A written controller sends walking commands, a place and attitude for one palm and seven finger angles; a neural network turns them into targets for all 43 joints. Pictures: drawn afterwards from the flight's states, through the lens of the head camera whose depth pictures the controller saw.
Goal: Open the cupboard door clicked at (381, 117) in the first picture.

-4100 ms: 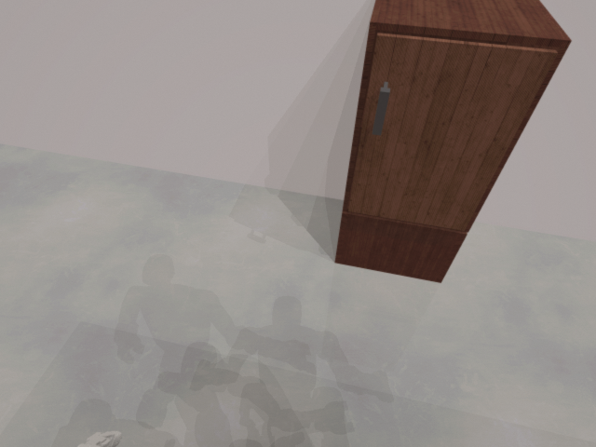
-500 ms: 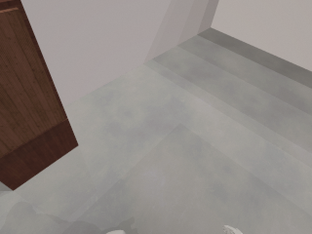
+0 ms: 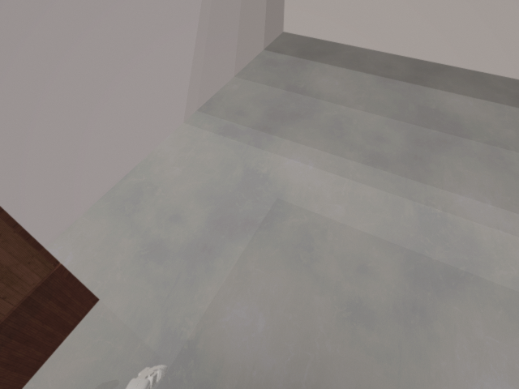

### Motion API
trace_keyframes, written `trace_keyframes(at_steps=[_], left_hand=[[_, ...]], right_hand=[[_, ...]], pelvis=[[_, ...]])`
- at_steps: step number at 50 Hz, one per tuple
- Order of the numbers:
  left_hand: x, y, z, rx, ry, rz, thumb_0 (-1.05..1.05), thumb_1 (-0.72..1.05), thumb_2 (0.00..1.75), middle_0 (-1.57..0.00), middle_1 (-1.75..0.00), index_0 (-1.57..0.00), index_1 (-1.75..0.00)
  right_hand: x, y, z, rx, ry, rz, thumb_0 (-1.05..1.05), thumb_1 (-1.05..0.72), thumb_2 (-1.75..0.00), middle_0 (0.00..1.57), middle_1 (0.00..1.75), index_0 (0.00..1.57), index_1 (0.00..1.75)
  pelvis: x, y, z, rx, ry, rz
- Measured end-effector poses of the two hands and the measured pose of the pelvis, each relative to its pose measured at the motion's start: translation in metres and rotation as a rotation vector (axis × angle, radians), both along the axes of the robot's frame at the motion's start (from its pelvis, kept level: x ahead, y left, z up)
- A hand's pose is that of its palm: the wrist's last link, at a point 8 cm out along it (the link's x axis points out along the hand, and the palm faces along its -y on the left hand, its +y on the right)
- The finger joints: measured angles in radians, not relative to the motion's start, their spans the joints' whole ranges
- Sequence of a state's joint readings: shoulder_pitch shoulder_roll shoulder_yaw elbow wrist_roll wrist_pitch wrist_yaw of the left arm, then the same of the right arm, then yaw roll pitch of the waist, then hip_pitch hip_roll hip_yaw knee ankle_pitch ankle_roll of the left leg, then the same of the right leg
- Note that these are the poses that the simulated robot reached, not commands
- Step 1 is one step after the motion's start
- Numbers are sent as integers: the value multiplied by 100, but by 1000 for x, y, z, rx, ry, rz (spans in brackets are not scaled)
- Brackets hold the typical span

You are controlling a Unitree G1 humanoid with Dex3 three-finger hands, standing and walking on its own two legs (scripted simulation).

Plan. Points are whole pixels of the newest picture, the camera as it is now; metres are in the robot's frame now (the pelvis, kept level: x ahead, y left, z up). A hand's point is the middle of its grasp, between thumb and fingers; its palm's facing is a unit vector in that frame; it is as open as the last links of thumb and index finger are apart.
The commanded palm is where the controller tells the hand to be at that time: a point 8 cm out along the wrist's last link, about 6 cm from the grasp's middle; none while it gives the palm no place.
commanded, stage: turn to face it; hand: left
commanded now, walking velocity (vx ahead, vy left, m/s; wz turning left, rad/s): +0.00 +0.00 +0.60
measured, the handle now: out of the picture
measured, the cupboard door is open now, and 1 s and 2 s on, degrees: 0 0 0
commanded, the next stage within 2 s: take the last steps up to it in 1.70 s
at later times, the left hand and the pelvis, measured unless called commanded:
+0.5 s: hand out of the picture +0.02 +0.27 -0.16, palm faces +0.30 -0.92 -0.24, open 7.4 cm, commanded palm none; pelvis +0.00 +0.04 +0.01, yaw +16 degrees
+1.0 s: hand out of the picture -0.06 +0.16 -0.14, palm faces +0.57 -0.78 -0.27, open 7.4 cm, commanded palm none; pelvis -0.01 -0.03 +0.01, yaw +36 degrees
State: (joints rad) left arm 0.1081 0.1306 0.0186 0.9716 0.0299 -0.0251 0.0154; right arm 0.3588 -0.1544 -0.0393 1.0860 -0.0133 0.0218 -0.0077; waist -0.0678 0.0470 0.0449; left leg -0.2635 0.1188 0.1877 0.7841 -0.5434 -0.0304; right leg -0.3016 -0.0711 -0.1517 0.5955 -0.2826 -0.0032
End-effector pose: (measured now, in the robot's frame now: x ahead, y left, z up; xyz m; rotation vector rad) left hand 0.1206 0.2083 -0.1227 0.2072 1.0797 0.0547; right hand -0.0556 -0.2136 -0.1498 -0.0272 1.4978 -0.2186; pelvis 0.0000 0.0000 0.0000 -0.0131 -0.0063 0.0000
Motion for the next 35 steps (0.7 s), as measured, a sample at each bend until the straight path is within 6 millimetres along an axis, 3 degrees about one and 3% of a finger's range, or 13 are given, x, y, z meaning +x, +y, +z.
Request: trace_keyframes(at_steps=[5,9,14,22,28,35], left_hand=[[-12,-4,-4,-48,-7,98,0,91,90,-20,-30,-20,-30],[-27,21,-14,-51,-1,168,-1,92,90,-20,-30,-20,-30],[-60,64,-36,-38,71,256,-1,91,90,-20,-30,-20,-30],[-106,100,-8,18,139,365,1,91,90,-20,-30,-20,-30],[-124,99,3,44,132,437,1,91,90,-20,-30,-20,-30],[-128,67,12,58,78,493,1,91,90,-20,-30,-20,-30]], right_hand=[[35,2,7,-1,-24,72,1,-91,-90,19,30,19,30],[76,4,13,-42,-108,152,1,-91,-90,19,30,19,30],[116,8,18,-113,-208,238,1,-91,-90,19,30,20,30],[139,15,41,-132,-210,348,0,-91,-90,20,30,20,30],[160,13,41,-105,-217,420,0,-90,-90,20,30,20,30],[187,-3,28,-61,-237,496,0,-90,-90,20,30,20,30]], pelvis=[[4,2,4,1,-9,60],[2,12,-1,-10,-9,114],[-2,32,-12,-18,1,156],[-5,39,11,-31,32,236],[-5,30,15,-26,35,310],[-7,2,11,-12,32,401]])
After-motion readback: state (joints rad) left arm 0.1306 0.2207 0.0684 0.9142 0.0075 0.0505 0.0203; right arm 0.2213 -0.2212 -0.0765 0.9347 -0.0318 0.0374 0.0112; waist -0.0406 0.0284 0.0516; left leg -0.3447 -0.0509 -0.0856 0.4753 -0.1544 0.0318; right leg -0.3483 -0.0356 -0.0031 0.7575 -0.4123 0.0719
